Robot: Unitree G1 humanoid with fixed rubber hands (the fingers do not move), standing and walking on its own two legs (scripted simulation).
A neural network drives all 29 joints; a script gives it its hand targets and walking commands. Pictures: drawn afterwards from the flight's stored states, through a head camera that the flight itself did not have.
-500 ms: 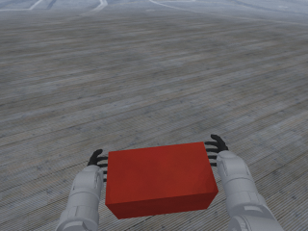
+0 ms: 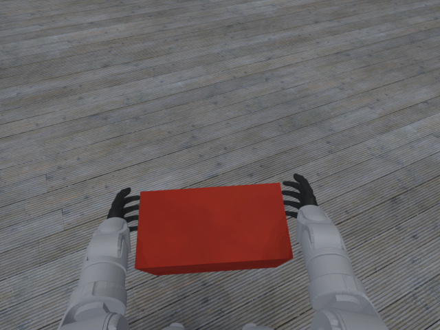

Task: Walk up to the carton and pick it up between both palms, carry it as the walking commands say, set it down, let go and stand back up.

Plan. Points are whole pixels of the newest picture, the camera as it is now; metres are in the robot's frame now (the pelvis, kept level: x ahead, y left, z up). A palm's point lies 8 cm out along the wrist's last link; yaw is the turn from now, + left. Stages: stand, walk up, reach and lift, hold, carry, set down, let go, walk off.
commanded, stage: set down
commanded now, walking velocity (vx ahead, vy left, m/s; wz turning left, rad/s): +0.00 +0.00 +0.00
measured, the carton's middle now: (213, 232) +0.34 +0.02 -0.12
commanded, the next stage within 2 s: none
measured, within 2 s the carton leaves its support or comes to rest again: neither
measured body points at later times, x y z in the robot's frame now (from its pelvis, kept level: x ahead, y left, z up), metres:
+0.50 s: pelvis +0.03 +0.03 -0.04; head +0.14 +0.04 +0.40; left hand +0.35 +0.21 -0.12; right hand +0.36 -0.17 -0.10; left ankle +0.07 +0.14 -0.72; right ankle +0.05 -0.08 -0.72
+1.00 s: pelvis -0.05 +0.04 -0.15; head +0.15 +0.05 +0.25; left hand +0.37 +0.20 -0.23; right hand +0.38 -0.18 -0.20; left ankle +0.07 +0.14 -0.72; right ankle +0.05 -0.08 -0.72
